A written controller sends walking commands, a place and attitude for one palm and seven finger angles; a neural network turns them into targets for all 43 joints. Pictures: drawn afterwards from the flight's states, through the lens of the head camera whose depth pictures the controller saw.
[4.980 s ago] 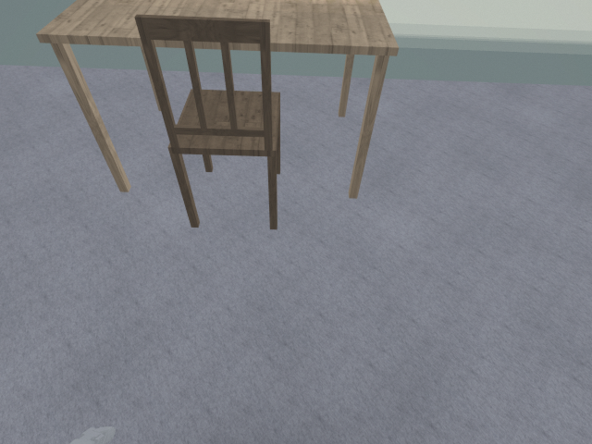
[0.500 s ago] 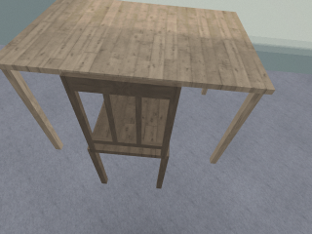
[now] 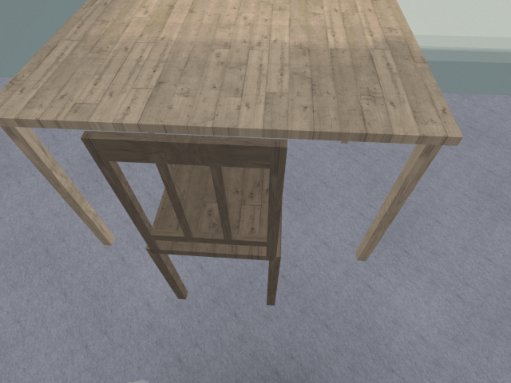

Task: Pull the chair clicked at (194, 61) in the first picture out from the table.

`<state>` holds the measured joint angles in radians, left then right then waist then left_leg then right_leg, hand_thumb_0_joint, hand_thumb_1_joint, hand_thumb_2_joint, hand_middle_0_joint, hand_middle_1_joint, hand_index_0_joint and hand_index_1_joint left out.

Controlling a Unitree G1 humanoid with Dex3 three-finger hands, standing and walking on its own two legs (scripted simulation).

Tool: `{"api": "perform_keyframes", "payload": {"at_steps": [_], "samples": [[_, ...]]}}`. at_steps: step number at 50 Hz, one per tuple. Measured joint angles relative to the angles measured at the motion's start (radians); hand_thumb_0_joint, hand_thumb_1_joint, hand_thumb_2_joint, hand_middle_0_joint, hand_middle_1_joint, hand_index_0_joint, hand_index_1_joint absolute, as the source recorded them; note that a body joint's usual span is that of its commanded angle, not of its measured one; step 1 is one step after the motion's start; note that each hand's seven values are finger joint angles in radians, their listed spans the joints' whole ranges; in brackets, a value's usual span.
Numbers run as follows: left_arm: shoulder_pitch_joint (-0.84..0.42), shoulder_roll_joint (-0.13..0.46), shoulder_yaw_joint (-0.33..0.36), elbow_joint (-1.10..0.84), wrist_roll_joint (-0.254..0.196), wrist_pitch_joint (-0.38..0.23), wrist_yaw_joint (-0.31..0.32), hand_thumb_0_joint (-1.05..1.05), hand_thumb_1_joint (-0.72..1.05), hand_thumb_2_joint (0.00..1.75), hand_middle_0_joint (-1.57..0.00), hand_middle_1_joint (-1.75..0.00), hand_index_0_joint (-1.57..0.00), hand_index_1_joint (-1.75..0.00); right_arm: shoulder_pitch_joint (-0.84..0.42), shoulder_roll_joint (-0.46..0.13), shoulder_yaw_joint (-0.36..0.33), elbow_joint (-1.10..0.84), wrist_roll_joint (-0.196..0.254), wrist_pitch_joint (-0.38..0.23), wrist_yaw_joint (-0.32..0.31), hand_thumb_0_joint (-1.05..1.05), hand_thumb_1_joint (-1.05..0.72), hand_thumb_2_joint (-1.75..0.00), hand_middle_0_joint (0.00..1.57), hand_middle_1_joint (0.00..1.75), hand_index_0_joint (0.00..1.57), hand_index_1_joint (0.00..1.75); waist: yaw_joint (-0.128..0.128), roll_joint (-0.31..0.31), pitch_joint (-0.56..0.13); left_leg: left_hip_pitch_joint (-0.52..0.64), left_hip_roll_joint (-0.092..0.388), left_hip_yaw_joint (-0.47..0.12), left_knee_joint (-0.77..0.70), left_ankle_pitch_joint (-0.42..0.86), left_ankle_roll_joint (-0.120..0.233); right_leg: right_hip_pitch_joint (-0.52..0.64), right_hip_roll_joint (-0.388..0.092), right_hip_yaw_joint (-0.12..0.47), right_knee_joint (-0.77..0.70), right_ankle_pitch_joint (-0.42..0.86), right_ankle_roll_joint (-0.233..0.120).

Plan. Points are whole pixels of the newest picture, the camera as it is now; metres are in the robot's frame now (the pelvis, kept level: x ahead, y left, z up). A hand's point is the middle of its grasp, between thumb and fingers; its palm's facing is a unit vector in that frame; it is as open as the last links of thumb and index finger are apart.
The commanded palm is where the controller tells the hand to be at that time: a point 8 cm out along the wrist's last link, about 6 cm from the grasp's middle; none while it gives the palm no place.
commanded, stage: come to a stop and stand still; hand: left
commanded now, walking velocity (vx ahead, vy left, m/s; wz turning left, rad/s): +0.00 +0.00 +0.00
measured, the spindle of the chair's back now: (178, 203) +0.48 +0.21 -0.10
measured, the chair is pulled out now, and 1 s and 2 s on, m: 0.00 0.00 0.00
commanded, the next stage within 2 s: look again from close up in 0.78 s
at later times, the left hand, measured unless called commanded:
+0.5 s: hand out of the picture -0.06 +0.19 -0.17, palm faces +0.03 -0.98 -0.19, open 7.4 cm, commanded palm none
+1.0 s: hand out of the picture -0.07 +0.18 -0.18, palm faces +0.01 -0.99 -0.17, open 7.4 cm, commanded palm none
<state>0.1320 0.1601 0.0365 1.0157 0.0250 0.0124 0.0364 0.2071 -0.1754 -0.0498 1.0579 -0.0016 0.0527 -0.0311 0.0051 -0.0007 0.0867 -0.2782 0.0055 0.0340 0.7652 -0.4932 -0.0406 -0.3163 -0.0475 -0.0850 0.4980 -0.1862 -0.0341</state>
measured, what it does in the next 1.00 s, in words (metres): steps on the spot: left foot, then right foot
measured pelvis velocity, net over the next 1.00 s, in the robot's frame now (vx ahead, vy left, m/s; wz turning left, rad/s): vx -0.06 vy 0.02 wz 0.01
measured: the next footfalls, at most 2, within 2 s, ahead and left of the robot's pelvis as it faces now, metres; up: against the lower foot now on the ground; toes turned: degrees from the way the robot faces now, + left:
left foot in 0.08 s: +0.01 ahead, +0.13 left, +0.00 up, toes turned +6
right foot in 0.34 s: -0.02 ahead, -0.09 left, +0.00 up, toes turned -2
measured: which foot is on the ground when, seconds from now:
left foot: up 0.00-0.06, down 0.08-1.00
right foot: down 0.00-0.12, up 0.14-0.32, down 0.34-1.00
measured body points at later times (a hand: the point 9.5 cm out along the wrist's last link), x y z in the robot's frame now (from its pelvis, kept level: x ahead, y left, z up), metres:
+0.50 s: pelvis -0.05 +0.02 +0.01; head -0.04 +0.01 +0.46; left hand -0.06 +0.24 -0.15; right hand -0.03 -0.20 -0.16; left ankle -0.05 +0.13 -0.74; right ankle -0.06 -0.09 -0.74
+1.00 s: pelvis -0.06 +0.02 +0.00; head -0.05 +0.02 +0.45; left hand -0.07 +0.23 -0.16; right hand -0.09 -0.19 -0.17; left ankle -0.05 +0.13 -0.74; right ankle -0.05 -0.09 -0.74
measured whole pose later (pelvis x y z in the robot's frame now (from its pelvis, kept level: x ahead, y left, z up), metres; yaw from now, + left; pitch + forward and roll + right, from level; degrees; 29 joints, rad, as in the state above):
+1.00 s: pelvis -0.06 +0.02 +0.00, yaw +0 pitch +0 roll -1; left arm 0.32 0.11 -0.01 1.11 0.01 -0.03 0.04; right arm 0.34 -0.14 0.00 1.10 -0.02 0.01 -0.01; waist -0.03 0.03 0.03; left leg -0.27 0.04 0.03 0.54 -0.26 0.00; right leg -0.22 0.02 -0.06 0.48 -0.25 -0.03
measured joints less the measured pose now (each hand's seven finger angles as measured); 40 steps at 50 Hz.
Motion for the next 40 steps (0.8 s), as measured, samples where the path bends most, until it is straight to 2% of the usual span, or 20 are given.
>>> {"api": "perform_keyframes", "payload": {"at_steps": [3, 4, 5, 7, 10, 13, 15, 17, 20, 23, 32, 40], "samples": [[0.000, 0.011, 0.005, -0.001, -0.003, 0.004, -0.001, 0.00, 0.91, 0.90, -0.20, -0.30, -0.20, -0.30, 0.000, -0.001, 0.003, -0.012, -0.001, -0.012, 0.001, 0.00, -0.92, -0.90, 0.20, 0.30, 0.20, 0.30, 0.001, -0.011, -0.005, 0.062, 0.008, 0.009, -0.176, 0.114, 0.003, -0.018, -0.006, 0.001, 0.011, 0.011, 0.017], [0.004, 0.013, 0.005, 0.001, -0.006, 0.008, -0.001, 0.00, 0.91, 0.90, -0.20, -0.30, -0.20, -0.30, 0.004, -0.003, 0.005, -0.015, -0.003, -0.020, 0.002, 0.00, -0.92, -0.90, 0.20, 0.30, 0.20, 0.30, 0.000, -0.008, -0.010, 0.088, 0.015, 0.011, -0.243, 0.160, 0.014, -0.028, -0.003, -0.002, 0.024, 0.009, 0.024], [0.004, 0.021, 0.007, 0.006, -0.010, 0.013, -0.003, 0.00, 0.91, 0.90, -0.20, -0.30, -0.20, -0.30, 0.004, 0.003, 0.007, -0.012, -0.006, -0.025, 0.002, 0.00, -0.92, -0.90, 0.20, 0.30, 0.20, 0.30, 0.000, -0.021, -0.010, 0.094, 0.007, 0.017, -0.257, 0.178, 0.036, -0.033, -0.011, 0.004, 0.036, 0.007, 0.031], [0.013, 0.032, 0.010, 0.017, -0.011, 0.029, -0.005, 0.01, 0.91, 0.90, -0.20, -0.30, -0.20, -0.30, 0.015, 0.019, 0.016, -0.010, -0.013, -0.028, 0.002, 0.00, -0.92, -0.90, 0.20, 0.30, 0.20, 0.30, 0.006, -0.044, -0.017, 0.101, -0.003, 0.028, -0.264, 0.184, 0.054, -0.036, -0.012, 0.027, 0.058, -0.056, 0.038], [0.032, 0.040, 0.011, 0.031, -0.009, 0.043, -0.009, 0.01, 0.91, 0.90, -0.20, -0.30, -0.20, -0.30, 0.029, 0.039, 0.031, -0.001, -0.018, -0.029, -0.004, 0.00, -0.91, -0.90, 0.20, 0.30, 0.20, 0.30, 0.009, -0.051, -0.032, 0.113, -0.009, 0.029, -0.302, 0.207, 0.061, -0.048, 0.007, 0.067, 0.184, -0.168, 0.037], [0.059, 0.038, 0.009, 0.043, -0.010, 0.038, -0.009, 0.01, 0.91, 0.90, -0.20, -0.30, -0.20, -0.30, 0.030, 0.042, 0.035, 0.017, -0.019, -0.025, -0.013, 0.01, -0.93, -0.90, 0.20, 0.30, 0.20, 0.30, 0.015, -0.049, -0.040, 0.115, -0.018, 0.031, -0.330, 0.231, 0.067, -0.020, 0.014, 0.079, 0.241, -0.205, 0.040], [0.080, 0.033, 0.002, 0.054, -0.012, 0.032, -0.008, 0.01, 0.91, 0.90, -0.20, -0.30, -0.19, -0.30, 0.029, 0.038, 0.035, 0.025, -0.017, -0.029, -0.012, 0.01, -0.94, -0.90, 0.21, 0.30, 0.21, 0.30, 0.018, -0.045, -0.041, 0.112, -0.025, 0.035, -0.336, 0.239, 0.068, 0.032, 0.011, 0.071, 0.176, -0.197, 0.045], [0.102, 0.029, -0.007, 0.068, -0.015, 0.019, -0.006, 0.01, 0.91, 0.90, -0.20, -0.30, -0.19, -0.30, 0.029, 0.035, 0.034, 0.029, -0.011, -0.037, -0.011, 0.01, -0.94, -0.90, 0.21, 0.30, 0.21, 0.30, 0.018, -0.047, -0.043, 0.099, -0.034, 0.041, -0.322, 0.236, 0.065, 0.107, 0.005, 0.071, 0.034, -0.104, 0.045], [0.123, 0.000, -0.023, 0.107, -0.018, 0.000, -0.003, 0.01, 0.91, 0.90, -0.20, -0.30, -0.19, -0.30, 0.016, 0.016, 0.030, 0.043, -0.001, -0.042, -0.010, 0.01, -0.94, -0.90, 0.21, 0.30, 0.21, 0.30, 0.006, 0.001, -0.033, 0.105, -0.010, 0.032, -0.324, 0.247, 0.046, 0.141, 0.030, 0.061, -0.028, -0.086, 0.030], [0.148, -0.014, -0.035, 0.130, -0.020, -0.008, -0.005, 0.01, 0.91, 0.90, -0.20, -0.30, -0.19, -0.30, 0.017, 0.011, 0.035, 0.054, 0.000, -0.043, -0.008, 0.01, -0.93, -0.90, 0.20, 0.30, 0.20, 0.30, -0.002, 0.012, -0.040, 0.121, -0.004, 0.032, -0.359, 0.268, 0.048, 0.153, 0.038, 0.059, -0.057, -0.068, 0.023], [0.163, -0.037, -0.043, 0.140, -0.020, -0.009, -0.009, 0.01, 0.91, 0.90, -0.20, -0.30, -0.20, -0.30, 0.059, 0.030, 0.051, 0.091, -0.005, -0.042, 0.000, 0.00, -0.92, -0.90, 0.20, 0.30, 0.20, 0.30, 0.002, 0.000, -0.054, 0.119, 0.009, 0.027, -0.392, 0.305, 0.040, 0.153, 0.052, 0.054, -0.094, -0.031, 0.011], [0.166, -0.049, -0.040, 0.133, -0.021, -0.015, -0.009, 0.01, 0.91, 0.90, -0.20, -0.30, -0.20, -0.30, 0.108, 0.050, 0.052, 0.106, -0.007, -0.044, -0.003, 0.00, -0.91, -0.90, 0.20, 0.30, 0.20, 0.30, -0.004, -0.007, -0.055, 0.099, 0.014, 0.023, -0.384, 0.308, 0.036, 0.136, 0.057, 0.050, -0.090, -0.027, 0.006]]}}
